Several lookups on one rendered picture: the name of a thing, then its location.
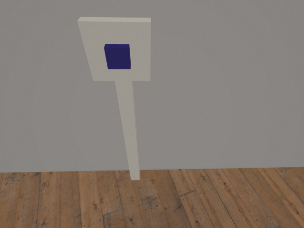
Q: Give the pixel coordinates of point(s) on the panel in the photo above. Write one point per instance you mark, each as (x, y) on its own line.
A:
(95, 33)

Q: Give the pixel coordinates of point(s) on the button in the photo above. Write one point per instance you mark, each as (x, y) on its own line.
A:
(117, 56)

